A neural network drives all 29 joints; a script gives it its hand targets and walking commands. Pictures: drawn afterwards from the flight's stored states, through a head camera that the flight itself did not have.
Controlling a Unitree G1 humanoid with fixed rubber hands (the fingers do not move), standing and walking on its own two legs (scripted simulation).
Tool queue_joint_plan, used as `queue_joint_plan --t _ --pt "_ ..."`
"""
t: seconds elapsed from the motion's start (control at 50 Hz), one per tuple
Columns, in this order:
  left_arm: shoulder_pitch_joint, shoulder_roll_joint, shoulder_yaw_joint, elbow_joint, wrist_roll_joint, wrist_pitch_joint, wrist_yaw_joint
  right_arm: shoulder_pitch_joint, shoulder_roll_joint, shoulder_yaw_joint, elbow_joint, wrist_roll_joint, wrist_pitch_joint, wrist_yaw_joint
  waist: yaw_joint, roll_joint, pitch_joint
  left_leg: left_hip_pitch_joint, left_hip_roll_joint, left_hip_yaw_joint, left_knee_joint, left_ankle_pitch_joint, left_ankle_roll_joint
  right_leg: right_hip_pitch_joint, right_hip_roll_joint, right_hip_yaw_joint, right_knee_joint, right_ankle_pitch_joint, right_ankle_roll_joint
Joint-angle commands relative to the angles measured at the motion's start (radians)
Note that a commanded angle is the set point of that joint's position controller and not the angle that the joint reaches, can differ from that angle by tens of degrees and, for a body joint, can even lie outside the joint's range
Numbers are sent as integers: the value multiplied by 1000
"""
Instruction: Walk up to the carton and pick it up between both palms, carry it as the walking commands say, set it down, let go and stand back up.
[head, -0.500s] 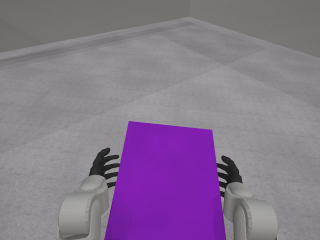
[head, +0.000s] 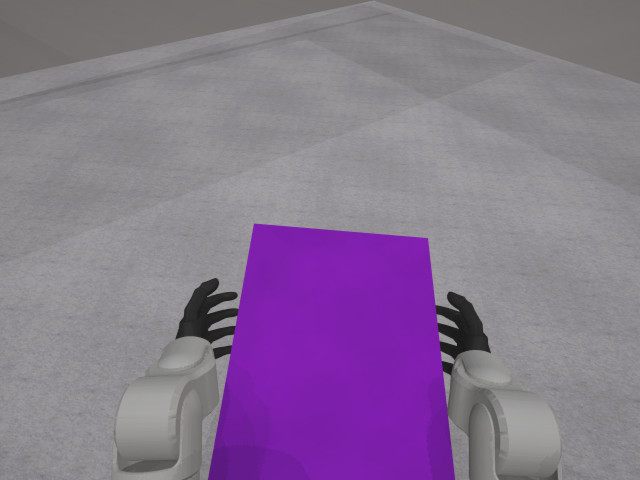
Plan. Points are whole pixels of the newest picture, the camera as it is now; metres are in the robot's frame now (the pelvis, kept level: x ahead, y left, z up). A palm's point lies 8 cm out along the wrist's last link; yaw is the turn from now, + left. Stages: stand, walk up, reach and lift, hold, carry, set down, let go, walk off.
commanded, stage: carry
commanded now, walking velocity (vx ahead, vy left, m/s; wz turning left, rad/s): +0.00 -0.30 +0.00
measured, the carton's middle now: (329, 364) +0.29 +0.01 +0.02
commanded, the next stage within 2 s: none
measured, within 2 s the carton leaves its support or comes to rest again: neither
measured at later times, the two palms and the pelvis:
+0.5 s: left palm (403, 419) +0.19 -0.06 +0.11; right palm out of the picture +0.19 -0.35 +0.10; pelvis -0.07 -0.21 +0.00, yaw +0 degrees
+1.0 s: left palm out of the picture +0.12 -0.28 +0.11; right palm out of the picture +0.12 -0.56 +0.10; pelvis -0.14 -0.43 +0.00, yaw +0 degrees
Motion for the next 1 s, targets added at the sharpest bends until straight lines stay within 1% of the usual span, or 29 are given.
queue_joint_plan --t 0.0,0.02,0.08,0.2,0.22,0.24,0.26,0.28,0.32,0.34,0.38,0.44,0.46,0.48,0.5,0.52,0.56,0.6,0.7,0.72,0.74,0.76,0.78,0.8,0.82,0.88,0.94,0.96,0.98 --pt "-425 -936 -641 -105 -382 -19 -247 -462 914 586 -210 346 -45 252 -29 -230 -355 -118 -64 33 146 -162 54 369 -234 300 -341 241 -108" --pt "-400 -952 -632 -88 -379 -20 -246 -474 907 604 -212 353 -37 255 -19 -396 -371 -193 -158 50 348 -442 53 372 -321 404 -294 418 -217" --pt "-417 -984 -616 -106 -360 -31 -247 -560 974 646 -188 402 -34 278 -15 -206 -363 -173 -118 -9 534 -320 77 292 -246 242 -244 302 -255" --pt "-432 -1006 -616 -113 -327 -46 -229 -585 1001 652 -173 429 -45 292 -10 -243 -380 165 -166 66 -40 -213 157 237 -185 189 -391 135 -150" --pt "-471 -1010 -630 -132 -340 -46 -225 -576 1003 636 -181 430 -47 293 -30 -195 -395 316 -127 58 -269 -78 176 180 -157 137 -373 142 -91" --pt "-471 -1000 -638 -129 -339 -41 -223 -537 997 609 -144 415 -50 293 -51 -26 -365 488 -6 -100 -381 -25 204 -18 -94 62 -283 119 8" --pt "-492 -1004 -675 -147 -347 -36 -236 -497 1022 595 -127 384 -68 289 -69 396 -362 424 428 -635 -438 -100 387 -191 -33 21 259 -18 136" --pt "-562 -1003 -696 -199 -360 -51 -239 -496 1025 595 -132 384 -73 292 -39 352 -260 337 481 -670 -434 156 428 -309 -27 152 517 -147 70" --pt "-521 -1007 -690 -153 -369 -46 -239 -501 992 588 -150 373 -69 287 -26 72 -251 383 303 -369 -290 477 318 -304 -44 187 508 -135 23" --pt "-520 -1004 -701 -161 -377 -43 -239 -482 989 583 -140 370 -68 284 -23 108 -273 419 231 -225 -226 609 242 -273 -57 159 388 -124 15" --pt "-495 -1004 -698 -153 -390 -41 -239 -522 965 583 -191 380 -69 277 -23 236 -307 382 166 -114 -182 761 186 -96 -6 29 174 -153 20" --pt "-465 -986 -682 -132 -398 -27 -238 -483 935 568 -184 358 -54 267 -27 249 -331 279 124 -64 -126 569 142 137 57 -99 -191 -15 13" --pt "-419 -959 -665 -101 -389 -19 -236 -430 913 554 -152 344 -45 263 -33 163 -365 221 65 -21 -23 407 106 260 42 -76 -292 33 5" --pt "-427 -945 -649 -102 -383 -15 -243 -418 914 558 -164 337 -41 257 -35 -77 -365 -5 -10 -7 83 64 64 397 -128 149 -330 208 -55" --pt "-406 -961 -630 -75 -367 -20 -244 -476 910 594 -216 349 -35 261 -18 -422 -359 -170 -136 71 273 -410 33 411 -315 378 -294 512 -188" --pt "-428 -990 -640 -105 -387 -22 -245 -486 949 605 -189 369 -33 267 -15 -347 -372 -184 -140 2 451 -469 47 404 -310 344 -242 606 -228" --pt "-449 -1004 -625 -119 -360 -34 -245 -570 994 645 -187 408 -35 286 -13 -205 -375 -166 -120 -17 548 -354 71 357 -258 244 -219 449 -245" --pt "-439 -1019 -604 -103 -345 -43 -244 -570 1017 662 -184 418 -39 290 -17 -230 -371 -147 -115 9 479 -298 76 371 -214 166 -205 454 -236" --pt "-458 -1022 -616 -126 -330 -54 -229 -582 1017 648 -178 429 -46 294 -10 -247 -396 168 -163 63 -61 -195 155 289 -194 193 -352 259 -146" --pt "-489 -1007 -630 -147 -338 -52 -223 -534 1016 620 -131 418 -44 295 -31 -186 -401 318 -121 50 -284 -73 167 223 -162 144 -340 262 -78" --pt "-482 -1007 -637 -124 -339 -46 -226 -545 1010 610 -140 415 -53 294 -49 -40 -370 502 -2 -86 -372 10 194 14 -104 78 -265 233 14" --pt "-524 -1014 -674 -160 -351 -40 -237 -479 1043 583 -92 383 -64 294 -69 404 -359 456 413 -608 -413 26 370 -179 -41 28 224 1 124" --pt "-556 -1025 -681 -176 -359 -53 -239 -505 1038 589 -132 388 -76 294 -45 372 -292 415 501 -673 -403 331 441 -325 -26 142 562 -186 90" --pt "-548 -1027 -683 -166 -369 -55 -240 -509 1021 591 -151 383 -74 293 -28 178 -283 392 370 -485 -310 460 392 -297 -48 229 605 -156 42" --pt "-556 -1025 -696 -171 -374 -53 -238 -507 1019 584 -139 382 -71 296 -27 73 -273 441 289 -333 -265 575 314 -303 -44 189 514 -145 28" --pt "-510 -1013 -699 -167 -396 -52 -242 -507 991 583 -185 378 -75 278 -28 201 -324 450 178 -130 -172 830 202 -121 -12 46 188 -177 24" --pt "-481 -1000 -693 -164 -409 -38 -242 -471 960 569 -201 359 -65 266 -31 291 -357 338 121 -49 -117 640 144 133 45 -81 -186 -29 12" --pt "-452 -984 -678 -138 -400 -29 -238 -432 949 560 -167 348 -54 262 -35 181 -379 274 74 -23 -33 500 114 254 51 -86 -296 36 5" --pt "-434 -966 -660 -116 -381 -25 -243 -430 937 570 -177 345 -52 258 -36 9 -390 70 20 -20 44 188 70 411 -86 87 -312 224 -37"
